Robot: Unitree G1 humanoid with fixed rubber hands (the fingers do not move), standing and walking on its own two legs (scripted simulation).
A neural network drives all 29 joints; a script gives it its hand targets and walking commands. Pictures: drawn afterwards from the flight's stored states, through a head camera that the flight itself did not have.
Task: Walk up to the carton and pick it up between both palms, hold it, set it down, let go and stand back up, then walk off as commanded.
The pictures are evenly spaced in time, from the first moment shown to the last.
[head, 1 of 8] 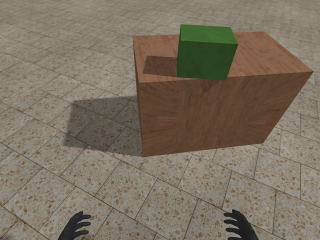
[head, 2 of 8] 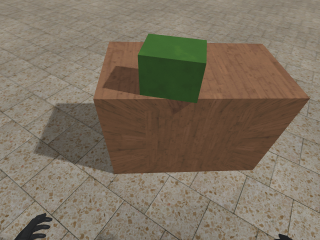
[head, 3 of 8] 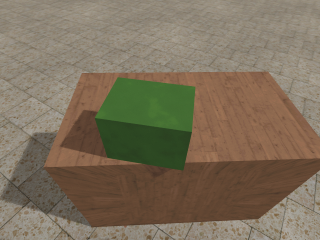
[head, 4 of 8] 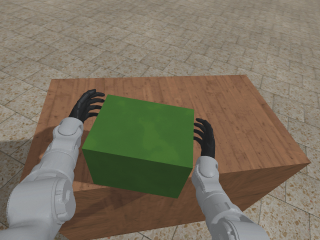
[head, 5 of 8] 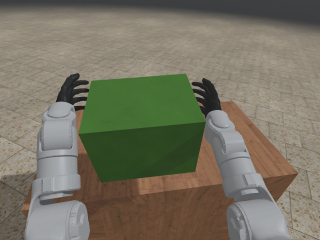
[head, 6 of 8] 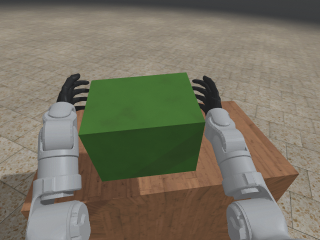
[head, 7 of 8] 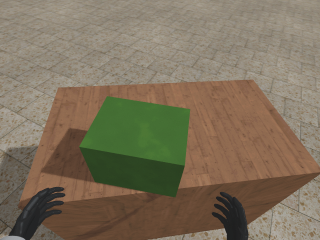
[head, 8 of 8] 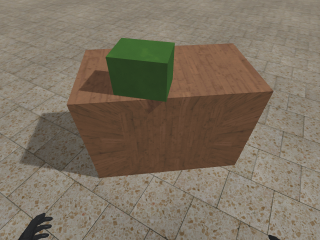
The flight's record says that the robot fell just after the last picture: no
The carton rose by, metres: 0.19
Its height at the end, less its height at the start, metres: +0.00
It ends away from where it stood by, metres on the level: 0.02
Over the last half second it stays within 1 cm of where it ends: yes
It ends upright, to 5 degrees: yes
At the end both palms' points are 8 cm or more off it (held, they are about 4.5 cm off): yes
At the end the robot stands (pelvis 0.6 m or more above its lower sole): yes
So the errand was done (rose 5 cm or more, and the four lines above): yes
